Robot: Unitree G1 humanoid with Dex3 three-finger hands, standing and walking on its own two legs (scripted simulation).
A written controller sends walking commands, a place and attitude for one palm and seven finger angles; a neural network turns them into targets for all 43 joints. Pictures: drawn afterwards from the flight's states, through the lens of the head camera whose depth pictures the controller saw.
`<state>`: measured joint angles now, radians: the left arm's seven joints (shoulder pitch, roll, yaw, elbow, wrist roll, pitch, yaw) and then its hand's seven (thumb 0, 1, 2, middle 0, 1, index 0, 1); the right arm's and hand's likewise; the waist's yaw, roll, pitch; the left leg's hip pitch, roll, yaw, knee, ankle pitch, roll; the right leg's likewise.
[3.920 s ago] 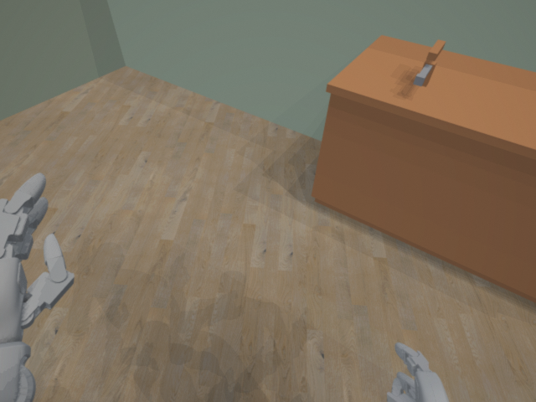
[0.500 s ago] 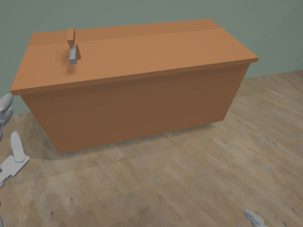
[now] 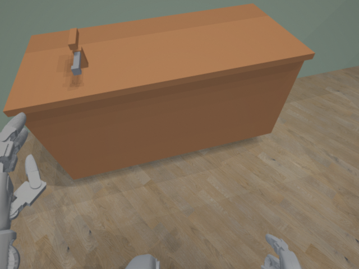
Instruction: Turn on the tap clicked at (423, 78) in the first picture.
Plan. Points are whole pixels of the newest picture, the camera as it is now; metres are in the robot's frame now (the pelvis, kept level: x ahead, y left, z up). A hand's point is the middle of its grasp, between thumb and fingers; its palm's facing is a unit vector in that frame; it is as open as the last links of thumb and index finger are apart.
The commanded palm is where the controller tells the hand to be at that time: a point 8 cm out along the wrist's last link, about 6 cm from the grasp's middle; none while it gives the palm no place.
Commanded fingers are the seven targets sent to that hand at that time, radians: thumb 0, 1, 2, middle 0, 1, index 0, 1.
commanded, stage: take the last steps up to it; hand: left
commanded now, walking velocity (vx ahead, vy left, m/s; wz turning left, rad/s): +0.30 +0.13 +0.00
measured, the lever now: (76, 70) +0.77 +0.44 +0.00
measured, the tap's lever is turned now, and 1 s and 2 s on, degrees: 0 0 0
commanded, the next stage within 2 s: come to a stop and stand still in 1.32 s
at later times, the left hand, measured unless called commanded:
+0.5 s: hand (51, 115) +0.35 +0.26 +0.18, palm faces +0.34 -0.82 -0.46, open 7.5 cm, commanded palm +0.30 +0.32 +0.18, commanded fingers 0.00 0.90 0.90 -0.20 -0.30 -0.20 -0.30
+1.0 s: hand (56, 78) +0.46 +0.30 +0.19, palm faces +0.39 -0.82 -0.42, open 7.4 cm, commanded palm +0.41 +0.34 +0.18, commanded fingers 0.00 0.90 0.90 -0.20 -0.30 -0.20 -0.30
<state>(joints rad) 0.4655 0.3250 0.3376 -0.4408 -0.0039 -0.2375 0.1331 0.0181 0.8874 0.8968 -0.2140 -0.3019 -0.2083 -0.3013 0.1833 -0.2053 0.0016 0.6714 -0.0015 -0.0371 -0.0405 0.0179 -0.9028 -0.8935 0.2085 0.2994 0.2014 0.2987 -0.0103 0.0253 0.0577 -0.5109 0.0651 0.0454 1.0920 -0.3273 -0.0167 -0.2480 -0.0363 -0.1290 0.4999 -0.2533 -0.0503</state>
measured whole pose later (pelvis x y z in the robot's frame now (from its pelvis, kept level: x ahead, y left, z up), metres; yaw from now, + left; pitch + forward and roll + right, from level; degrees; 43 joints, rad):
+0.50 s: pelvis +0.13 +0.04 +0.00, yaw -3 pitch +0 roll +0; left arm 0.50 0.38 0.37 -0.56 -0.02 -0.23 0.15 0.02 0.89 0.90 -0.21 -0.30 -0.20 -0.30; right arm 0.20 -0.11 0.03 0.61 0.01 -0.11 -0.04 0.02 -0.90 -0.89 0.21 0.30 0.20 0.30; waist -0.01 0.01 0.04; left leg -0.20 0.07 0.16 0.51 -0.30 0.00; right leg -0.45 -0.07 -0.13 0.79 -0.36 0.02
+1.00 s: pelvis +0.25 +0.07 -0.01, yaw -2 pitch -1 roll +1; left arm 0.48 0.41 0.40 -0.59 -0.02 -0.26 0.17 0.02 0.89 0.90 -0.22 -0.30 -0.21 -0.30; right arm 0.22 -0.25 -0.07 0.59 0.01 -0.06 -0.08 0.02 -0.91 -0.89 0.20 0.30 0.19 0.30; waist -0.01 -0.04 0.06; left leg -0.31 0.07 0.14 0.56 -0.22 0.01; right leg -0.22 -0.10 -0.13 0.66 -0.40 0.01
